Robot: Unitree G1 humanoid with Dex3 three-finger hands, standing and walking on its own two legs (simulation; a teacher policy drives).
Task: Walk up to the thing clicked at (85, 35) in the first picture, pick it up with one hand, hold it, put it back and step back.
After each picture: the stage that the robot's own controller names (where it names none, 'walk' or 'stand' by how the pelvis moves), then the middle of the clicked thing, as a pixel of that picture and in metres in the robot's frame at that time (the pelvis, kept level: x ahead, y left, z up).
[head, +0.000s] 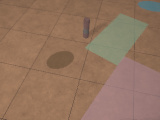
stand; (86, 28) +1.50 -0.05 -0.65
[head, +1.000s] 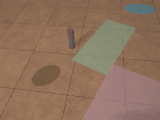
walk; (71, 39) +1.36 +0.20 -0.64
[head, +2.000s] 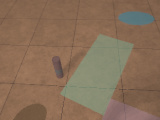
walk; (58, 67) +0.89 +0.29 -0.65
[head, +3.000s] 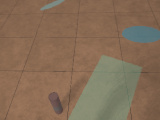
walk; (56, 103) +0.56 +0.26 -0.65
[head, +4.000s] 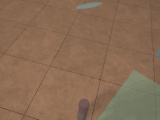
stand; (82, 111) +0.50 -0.04 -0.62
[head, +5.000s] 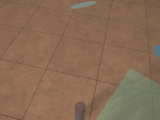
walk; (79, 113) +0.48 +0.00 -0.65
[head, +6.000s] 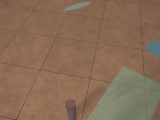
stand; (71, 111) +0.51 +0.10 -0.65
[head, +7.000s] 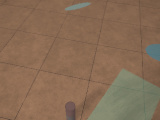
stand; (70, 113) +0.49 +0.08 -0.66
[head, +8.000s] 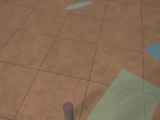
stand; (68, 113) +0.48 +0.10 -0.66
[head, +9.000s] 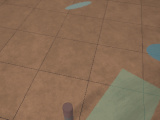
stand; (68, 114) +0.48 +0.10 -0.66
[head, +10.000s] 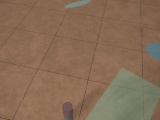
go down; (68, 113) +0.48 +0.10 -0.66
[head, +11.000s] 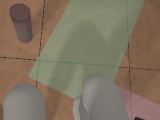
go down; (23, 26) +0.57 +0.14 -0.29
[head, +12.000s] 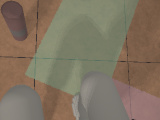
approach; (16, 24) +0.57 +0.15 -0.29
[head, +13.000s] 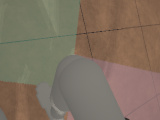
close in; out of the picture +0.56 +0.22 -0.19
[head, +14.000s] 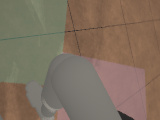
close; out of the picture +0.56 +0.22 -0.20
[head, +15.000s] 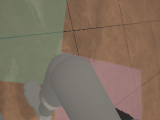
close; out of the picture +0.55 +0.22 -0.22
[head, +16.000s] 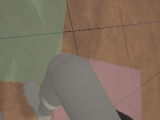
close; out of the picture +0.55 +0.21 -0.22
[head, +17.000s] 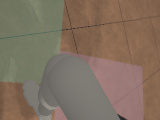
close; out of the picture +0.57 +0.20 -0.21
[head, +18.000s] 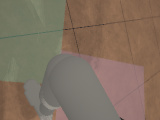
close; out of the picture +0.57 +0.20 -0.21
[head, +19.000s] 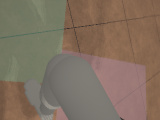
close; out of the picture +0.57 +0.21 -0.21
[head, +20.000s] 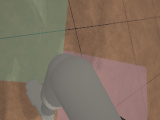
close; out of the picture +0.57 +0.21 -0.21
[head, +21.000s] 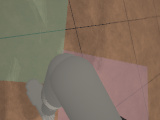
close; out of the picture +0.56 +0.22 -0.21
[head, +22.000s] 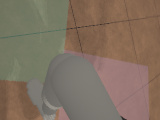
close; out of the picture +0.56 +0.22 -0.21
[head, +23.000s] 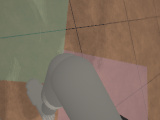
close; out of the picture +0.56 +0.22 -0.21
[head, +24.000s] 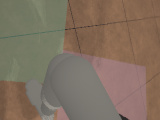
close; out of the picture +0.56 +0.22 -0.21
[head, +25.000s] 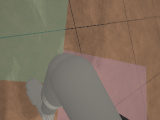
close; out of the picture +0.55 +0.22 -0.21
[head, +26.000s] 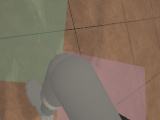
close; out of the picture +0.55 +0.22 -0.21
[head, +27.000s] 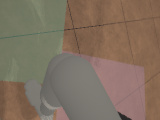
close; out of the picture +0.55 +0.22 -0.21
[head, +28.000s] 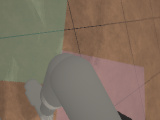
close; out of the picture +0.55 +0.22 -0.21
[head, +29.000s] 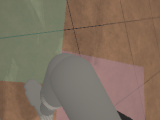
close; out of the picture +0.55 +0.22 -0.21
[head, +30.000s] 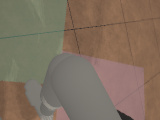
close; out of the picture +0.55 +0.22 -0.21
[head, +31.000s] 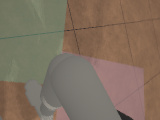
close; out of the picture +0.55 +0.22 -0.21
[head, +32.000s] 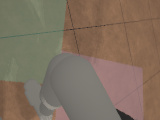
close; out of the picture +0.55 +0.22 -0.21
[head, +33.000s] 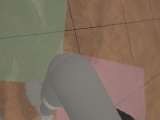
close; out of the picture +0.55 +0.22 -0.21
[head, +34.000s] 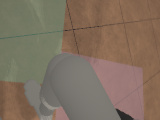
close; out of the picture +0.55 +0.22 -0.21
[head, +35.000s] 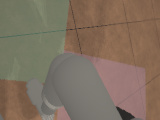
close in; out of the picture +0.55 +0.22 -0.21
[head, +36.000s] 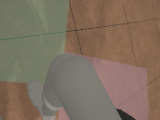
close in; out of the picture +0.56 +0.22 -0.21
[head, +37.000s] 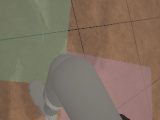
close in; out of the picture +0.57 +0.23 -0.21
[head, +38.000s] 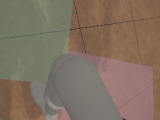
lift; out of the picture +0.58 +0.24 -0.21
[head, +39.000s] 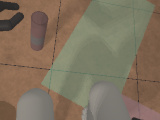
lift; (38, 33) +0.60 +0.13 -0.30
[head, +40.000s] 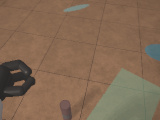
hold; (66, 111) +0.52 +0.10 -0.60
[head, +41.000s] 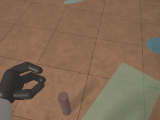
hold; (65, 104) +0.53 +0.12 -0.61
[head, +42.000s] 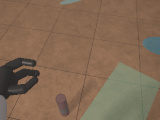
hold; (63, 105) +0.52 +0.12 -0.61
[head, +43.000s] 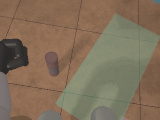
crouch; (53, 65) +0.56 +0.12 -0.47
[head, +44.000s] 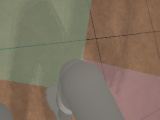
lower; out of the picture +0.61 +0.22 -0.21
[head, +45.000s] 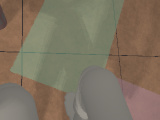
lower; out of the picture +0.58 +0.20 -0.22
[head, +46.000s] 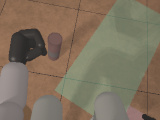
lower; (54, 48) +0.58 +0.11 -0.37
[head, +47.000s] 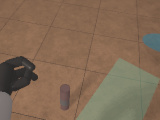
hold; (64, 98) +0.56 +0.09 -0.60
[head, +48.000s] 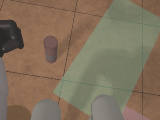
crouch; (51, 51) +0.57 +0.11 -0.41
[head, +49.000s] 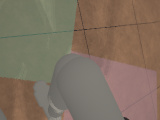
lower; out of the picture +0.60 +0.22 -0.19
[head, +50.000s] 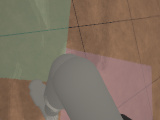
lower; out of the picture +0.62 +0.21 -0.20
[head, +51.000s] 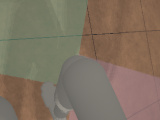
lower; out of the picture +0.70 +0.11 -0.29
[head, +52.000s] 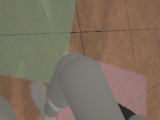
rise; out of the picture +0.69 +0.11 -0.30
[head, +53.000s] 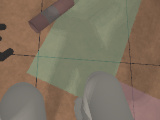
stand; (52, 13) +0.68 +0.02 -0.34
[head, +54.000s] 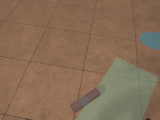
hold; (85, 100) +0.58 -0.08 -0.67
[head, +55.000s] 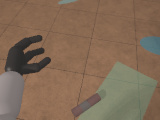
crouch; (86, 104) +0.57 -0.07 -0.71
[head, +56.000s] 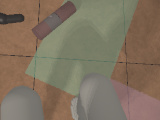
lower; (54, 20) +0.64 -0.04 -0.38
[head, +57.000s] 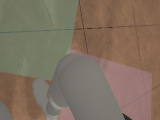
lower; out of the picture +0.65 +0.05 -0.30
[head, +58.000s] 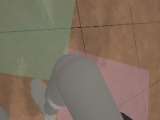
lower; out of the picture +0.64 +0.05 -0.31
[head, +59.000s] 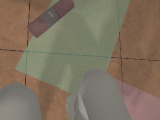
stand; (51, 16) +0.63 -0.01 -0.34
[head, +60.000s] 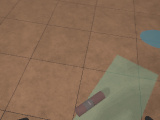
withdraw; (90, 103) +0.54 -0.12 -0.67
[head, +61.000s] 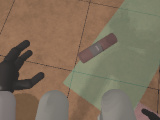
stand; (97, 48) +0.60 -0.10 -0.45
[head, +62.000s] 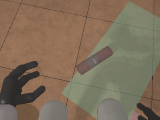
lower; (94, 60) +0.58 -0.11 -0.49
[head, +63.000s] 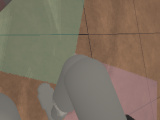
hold; out of the picture +0.64 +0.02 -0.28
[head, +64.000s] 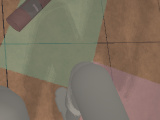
lower; (33, 5) +0.63 +0.00 -0.31
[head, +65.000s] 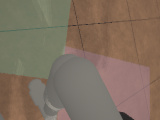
lower; out of the picture +0.64 +0.03 -0.30
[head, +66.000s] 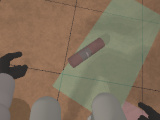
stand; (86, 52) +0.59 -0.10 -0.48
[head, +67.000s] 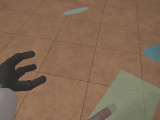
lower; (96, 119) +0.52 -0.13 -0.70
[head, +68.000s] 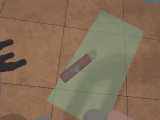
withdraw; (75, 68) +0.56 -0.10 -0.60
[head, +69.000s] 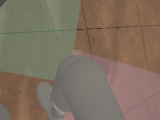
lower; out of the picture +0.64 +0.01 -0.28
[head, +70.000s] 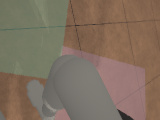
lower; out of the picture +0.64 +0.03 -0.30
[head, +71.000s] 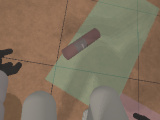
lower; (81, 43) +0.61 -0.09 -0.42
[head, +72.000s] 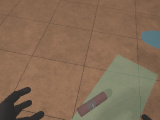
lower; (92, 103) +0.54 -0.14 -0.67
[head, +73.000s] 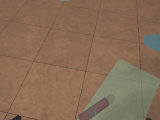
stand; (94, 110) +0.51 -0.13 -0.68
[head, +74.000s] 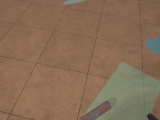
stand; (96, 112) +0.51 -0.14 -0.68
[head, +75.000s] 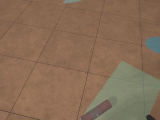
stand; (96, 112) +0.51 -0.14 -0.68
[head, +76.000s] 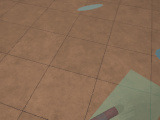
stand; (103, 117) +0.51 -0.16 -0.74
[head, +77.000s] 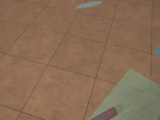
stand; (102, 118) +0.49 -0.15 -0.75
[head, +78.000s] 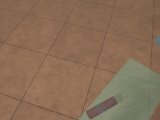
walk; (101, 107) +0.50 -0.16 -0.74
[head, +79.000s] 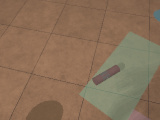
walk; (106, 74) +0.74 -0.17 -0.73
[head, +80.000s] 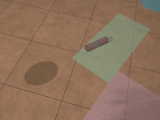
stand; (96, 44) +1.11 -0.19 -0.72
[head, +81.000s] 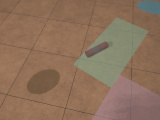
stand; (96, 49) +1.10 -0.15 -0.72
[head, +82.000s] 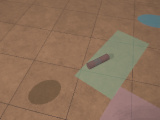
stand; (98, 61) +1.08 -0.16 -0.75
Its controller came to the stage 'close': yes
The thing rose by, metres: 0.00
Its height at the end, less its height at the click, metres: -0.09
